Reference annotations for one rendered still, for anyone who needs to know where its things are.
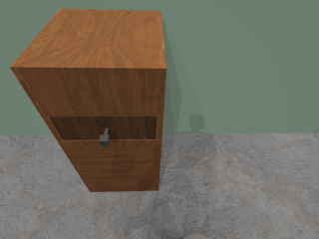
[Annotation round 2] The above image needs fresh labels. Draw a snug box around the handle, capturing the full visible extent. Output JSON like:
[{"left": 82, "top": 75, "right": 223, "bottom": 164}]
[{"left": 99, "top": 127, "right": 110, "bottom": 146}]

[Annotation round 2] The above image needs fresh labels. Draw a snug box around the cabinet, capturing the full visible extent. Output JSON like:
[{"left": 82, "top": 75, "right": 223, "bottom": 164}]
[{"left": 10, "top": 8, "right": 166, "bottom": 192}]

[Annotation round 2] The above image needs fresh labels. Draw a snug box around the drawer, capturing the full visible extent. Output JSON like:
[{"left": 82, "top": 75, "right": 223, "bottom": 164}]
[{"left": 49, "top": 116, "right": 157, "bottom": 140}]

